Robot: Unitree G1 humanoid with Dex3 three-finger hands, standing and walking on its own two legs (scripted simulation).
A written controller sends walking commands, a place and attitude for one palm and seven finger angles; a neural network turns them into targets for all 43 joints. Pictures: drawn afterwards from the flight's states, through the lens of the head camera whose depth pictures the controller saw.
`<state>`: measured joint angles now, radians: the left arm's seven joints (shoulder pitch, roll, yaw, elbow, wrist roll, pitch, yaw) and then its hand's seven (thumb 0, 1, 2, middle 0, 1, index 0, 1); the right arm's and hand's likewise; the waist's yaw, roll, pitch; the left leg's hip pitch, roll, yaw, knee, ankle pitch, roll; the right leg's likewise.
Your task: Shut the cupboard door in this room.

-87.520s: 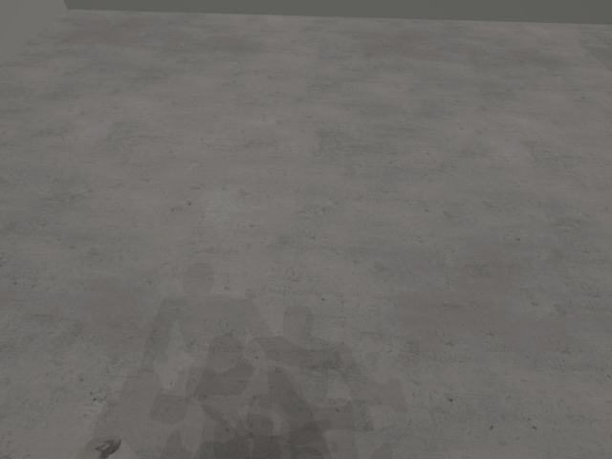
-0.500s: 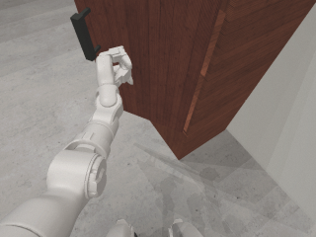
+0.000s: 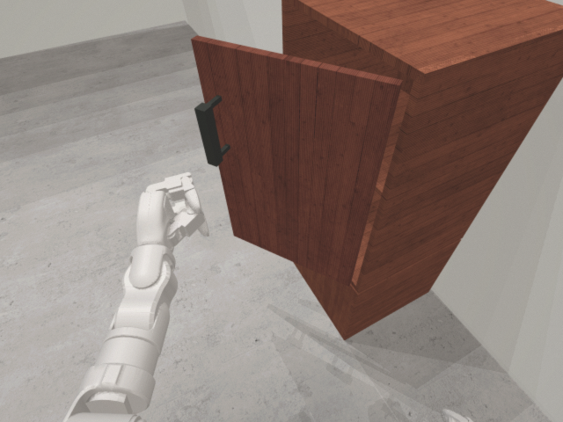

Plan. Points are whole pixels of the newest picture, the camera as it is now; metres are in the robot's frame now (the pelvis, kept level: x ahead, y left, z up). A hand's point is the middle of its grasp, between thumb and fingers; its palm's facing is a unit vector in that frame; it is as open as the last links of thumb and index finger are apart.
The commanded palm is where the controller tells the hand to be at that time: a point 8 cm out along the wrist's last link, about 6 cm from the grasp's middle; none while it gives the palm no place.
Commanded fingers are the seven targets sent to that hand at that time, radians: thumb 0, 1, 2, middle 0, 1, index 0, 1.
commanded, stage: draw the hand back to the body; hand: left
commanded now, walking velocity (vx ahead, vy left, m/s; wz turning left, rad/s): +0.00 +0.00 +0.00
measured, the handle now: (215, 131) +0.66 +0.15 +0.05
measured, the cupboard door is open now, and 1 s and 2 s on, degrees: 34 34 34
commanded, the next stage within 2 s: step back with the hand held close in 1.08 s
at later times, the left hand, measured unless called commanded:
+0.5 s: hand (58, 287) +0.24 +0.24 +0.16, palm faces +0.32 -0.90 -0.30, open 4.5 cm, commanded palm +0.19 +0.29 +0.18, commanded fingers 0.00 0.90 0.90 -0.45 -0.57 -0.45 -0.57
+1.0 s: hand out of the picture +0.18 +0.29 +0.18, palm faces +0.48 -0.79 -0.38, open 7.3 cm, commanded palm +0.13 +0.33 +0.20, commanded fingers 0.00 0.90 0.90 -0.20 -0.30 -0.20 -0.30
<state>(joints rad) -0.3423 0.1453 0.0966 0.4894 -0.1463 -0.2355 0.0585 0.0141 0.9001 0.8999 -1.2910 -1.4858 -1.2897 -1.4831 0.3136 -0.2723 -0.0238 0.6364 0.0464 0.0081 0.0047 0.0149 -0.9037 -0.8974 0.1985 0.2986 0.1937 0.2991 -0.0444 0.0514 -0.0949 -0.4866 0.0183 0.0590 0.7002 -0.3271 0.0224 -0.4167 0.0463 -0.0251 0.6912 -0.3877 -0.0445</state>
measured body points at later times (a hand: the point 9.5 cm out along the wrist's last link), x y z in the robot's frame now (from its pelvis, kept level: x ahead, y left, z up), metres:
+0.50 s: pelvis +0.01 +0.02 +0.03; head -0.01 -0.01 +0.47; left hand +0.22 +0.29 +0.17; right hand +0.21 -0.18 -0.06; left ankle +0.02 +0.11 -0.72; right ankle -0.02 -0.09 -0.72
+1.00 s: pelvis +0.01 +0.02 +0.03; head -0.02 +0.00 +0.47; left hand +0.15 +0.33 +0.20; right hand +0.20 -0.20 -0.06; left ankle +0.02 +0.11 -0.72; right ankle -0.02 -0.09 -0.72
